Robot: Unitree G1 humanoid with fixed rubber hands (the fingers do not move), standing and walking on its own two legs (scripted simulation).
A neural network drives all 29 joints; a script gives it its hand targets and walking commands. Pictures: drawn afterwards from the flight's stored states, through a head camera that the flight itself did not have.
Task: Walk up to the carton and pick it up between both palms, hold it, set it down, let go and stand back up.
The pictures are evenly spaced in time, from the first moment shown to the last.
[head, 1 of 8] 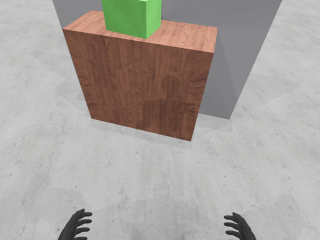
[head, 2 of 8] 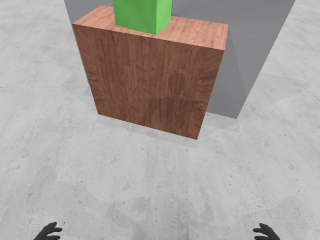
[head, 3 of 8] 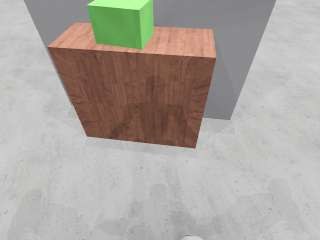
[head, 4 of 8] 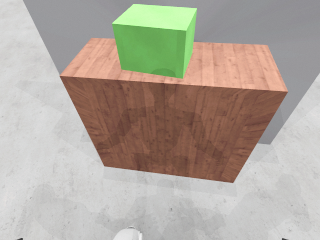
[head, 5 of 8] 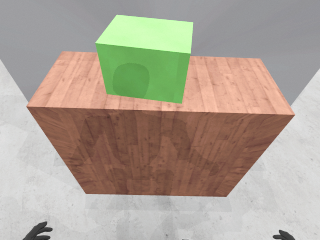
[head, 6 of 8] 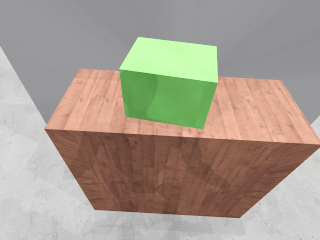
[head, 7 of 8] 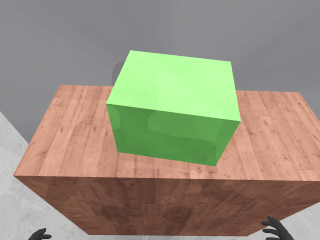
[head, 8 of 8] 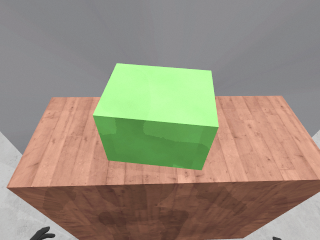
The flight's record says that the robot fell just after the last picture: no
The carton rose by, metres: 0.00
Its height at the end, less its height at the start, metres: +0.00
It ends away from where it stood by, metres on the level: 0.00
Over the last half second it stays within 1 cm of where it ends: yes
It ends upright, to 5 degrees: yes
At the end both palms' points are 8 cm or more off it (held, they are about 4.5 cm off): yes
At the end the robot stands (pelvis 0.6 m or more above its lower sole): yes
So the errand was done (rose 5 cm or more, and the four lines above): no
